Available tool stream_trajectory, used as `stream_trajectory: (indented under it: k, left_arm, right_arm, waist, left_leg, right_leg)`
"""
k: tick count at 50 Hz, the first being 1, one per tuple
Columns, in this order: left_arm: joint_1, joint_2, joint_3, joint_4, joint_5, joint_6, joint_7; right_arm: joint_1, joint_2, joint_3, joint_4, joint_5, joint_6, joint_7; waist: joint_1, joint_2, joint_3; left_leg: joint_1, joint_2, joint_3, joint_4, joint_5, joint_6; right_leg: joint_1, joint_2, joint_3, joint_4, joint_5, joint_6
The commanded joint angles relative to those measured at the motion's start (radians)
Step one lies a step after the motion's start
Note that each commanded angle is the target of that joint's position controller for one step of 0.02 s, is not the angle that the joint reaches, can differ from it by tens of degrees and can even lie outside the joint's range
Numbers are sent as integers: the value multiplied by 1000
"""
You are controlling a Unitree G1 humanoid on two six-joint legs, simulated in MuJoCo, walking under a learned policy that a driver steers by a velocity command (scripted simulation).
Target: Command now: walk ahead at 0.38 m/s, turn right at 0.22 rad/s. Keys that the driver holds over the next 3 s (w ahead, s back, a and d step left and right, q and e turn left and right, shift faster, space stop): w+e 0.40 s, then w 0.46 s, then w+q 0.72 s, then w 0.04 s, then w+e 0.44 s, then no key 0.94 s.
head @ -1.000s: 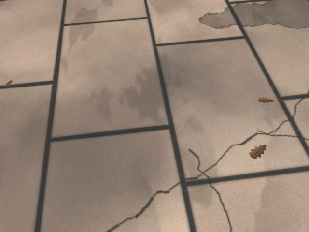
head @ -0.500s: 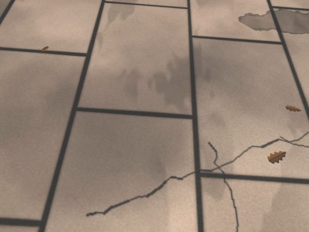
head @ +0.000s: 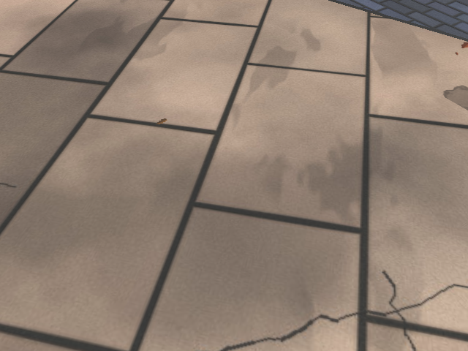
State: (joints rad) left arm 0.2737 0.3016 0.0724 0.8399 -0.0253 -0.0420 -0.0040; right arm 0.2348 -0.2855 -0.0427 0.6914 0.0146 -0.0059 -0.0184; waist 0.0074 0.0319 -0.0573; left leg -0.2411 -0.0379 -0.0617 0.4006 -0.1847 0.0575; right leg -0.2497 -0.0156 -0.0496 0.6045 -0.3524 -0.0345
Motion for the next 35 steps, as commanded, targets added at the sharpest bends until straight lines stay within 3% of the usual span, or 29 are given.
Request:
stream_trajectory:
  k: [1,2,3,4,5,6,8,9,11,15,17,19,22,23,24,25,26,27,28,30,31,33,35]
  left_arm:
    - [155,52,4,27,1,-15,-6]
    - [256,48,0,64,5,-20,-9]
    - [297,87,-4,60,14,-24,-7]
    - [205,228,27,1,36,-31,-13]
    - [110,245,38,-32,43,-38,-4]
    - [72,182,20,-47,40,-42,4]
    - [98,134,6,-51,21,-38,13]
    - [133,108,-1,-44,15,-38,19]
    - [187,80,-9,-35,12,-35,29]
    - [237,103,2,-40,8,-20,40]
    - [251,113,8,-41,1,-10,41]
    - [239,125,15,-47,-8,-2,41]
    - [183,139,27,-66,-6,5,40]
    - [177,114,21,-73,3,4,36]
    - [160,59,2,-103,23,3,31]
    - [275,-47,-27,-130,3,-14,34]
    - [286,40,-11,-106,-25,-27,34]
    - [178,99,4,-115,-31,-30,29]
    - [93,100,3,-127,-17,-32,25]
    - [21,76,5,-144,10,-34,16]
    - [36,57,0,-150,5,-32,9]
    - [11,33,-12,-159,9,-26,2]
    - [-63,19,-26,-189,22,-31,-4]
  right_arm:
    - [-114,-140,-43,-77,3,-14,4]
    - [-138,-90,-33,-92,-8,-19,8]
    - [-139,0,-10,-110,-20,-30,22]
    - [-147,-54,-23,-151,15,-56,31]
    - [-170,-106,-35,-148,48,-80,29]
    - [-177,-143,-46,-140,38,-91,28]
    - [-188,-127,-51,-120,-16,-99,24]
    - [-209,-103,-48,-119,-23,-101,26]
    - [-225,-57,-39,-118,-16,-101,31]
    - [-318,-22,-27,-141,3,-106,42]
    - [-363,-27,-28,-157,9,-112,50]
    - [-362,-49,-36,-164,15,-117,53]
    - [-228,-107,-60,-138,17,-124,45]
    - [-114,-140,-77,-110,9,-126,35]
    - [66,-186,-88,-86,-12,-126,27]
    - [173,-278,-106,-42,-32,-113,34]
    - [166,-183,-84,-31,-21,-113,44]
    - [103,-116,-65,-30,-11,-110,41]
    - [60,-94,-57,-30,-12,-104,39]
    - [4,-53,-42,-18,-28,-100,42]
    - [-1,-64,-44,-10,-27,-103,40]
    - [9,-73,-47,11,-8,-111,39]
    - [14,-112,-55,25,-2,-112,35]
  waist:
    - [82,28,79]
    - [106,-71,60]
    - [79,-262,68]
    - [45,-262,171]
    - [24,-235,255]
    - [11,-180,252]
    - [29,-126,180]
    - [44,-139,156]
    - [56,-148,123]
    - [94,-173,143]
    - [110,-182,157]
    - [97,-196,157]
    - [12,-226,99]
    - [-43,-200,14]
    - [-121,-114,-159]
    - [-76,261,-300]
    - [-77,274,-237]
    - [-80,160,-76]
    - [-72,52,-1]
    - [-30,27,66]
    - [-9,86,60]
    - [-2,75,86]
    - [-10,41,110]
  left_leg:
    - [-193,189,-154,-79,-492,91]
    - [-288,123,-57,152,-457,45]
    - [-452,18,99,535,-369,-43]
    - [-642,-7,29,599,-353,-43]
    - [-689,57,-26,664,-272,-39]
    - [-691,87,-36,663,-167,-44]
    - [-616,91,-12,563,-36,-67]
    - [-577,81,-2,522,36,-81]
    - [-503,55,19,427,126,-101]
    - [-378,14,37,214,177,-124]
    - [-335,5,39,151,156,-126]
    - [-265,5,22,96,135,-119]
    - [-81,11,32,38,96,-67]
    - [87,29,33,14,104,-28]
    - [381,180,-113,61,48,42]
    - [674,408,-586,-43,-189,194]
    - [617,440,-751,-139,-329,219]
    - [493,401,-582,-135,-278,189]
    - [370,350,-426,-137,-150,168]
    - [214,261,-266,-189,30,140]
    - [177,264,-244,-210,79,158]
    - [134,263,-188,-245,162,179]
    - [106,258,-135,-268,201,183]
  right_leg:
    - [147,24,-48,-144,33,-55]
    - [238,-39,76,-199,-59,-75]
    - [272,-241,429,-323,-282,-136]
    - [192,-366,823,-520,-594,-287]
    - [133,-394,865,-573,-633,-297]
    - [144,-350,753,-535,-484,-250]
    - [185,-244,553,-503,-241,-188]
    - [197,-215,492,-493,-129,-174]
    - [201,-170,396,-474,32,-157]
    - [146,-140,345,-438,132,-151]
    - [135,-145,363,-410,138,-156]
    - [131,-158,405,-378,147,-148]
    - [149,-174,418,-269,366,-116]
    - [128,-121,368,-121,492,-87]
    - [-16,-69,322,156,376,-58]
    - [-358,93,205,497,-94,12]
    - [-493,45,244,655,-197,16]
    - [-545,1,234,700,-118,9]
    - [-518,-38,199,681,-47,6]
    - [-456,-85,174,584,34,0]
    - [-426,-93,163,551,47,6]
    - [-428,-105,137,462,59,24]
    - [-428,-113,114,318,136,35]
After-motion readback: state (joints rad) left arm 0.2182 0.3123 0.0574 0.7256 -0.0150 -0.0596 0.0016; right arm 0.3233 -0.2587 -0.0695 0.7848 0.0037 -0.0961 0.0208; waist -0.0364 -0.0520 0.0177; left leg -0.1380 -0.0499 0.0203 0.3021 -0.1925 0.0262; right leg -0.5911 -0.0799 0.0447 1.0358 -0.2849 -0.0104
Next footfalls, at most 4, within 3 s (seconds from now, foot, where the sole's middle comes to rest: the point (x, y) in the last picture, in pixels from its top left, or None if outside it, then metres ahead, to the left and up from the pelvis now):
0.06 right None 0.01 -0.12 -0.78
0.48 left None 0.32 0.08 -0.78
0.94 right None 0.52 -0.26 -0.78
1.48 left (272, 273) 0.84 -0.07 -0.78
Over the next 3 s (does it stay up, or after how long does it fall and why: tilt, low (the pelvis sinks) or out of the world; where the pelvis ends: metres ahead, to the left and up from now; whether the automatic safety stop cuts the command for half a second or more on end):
stays up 1.25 -0.17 -0.02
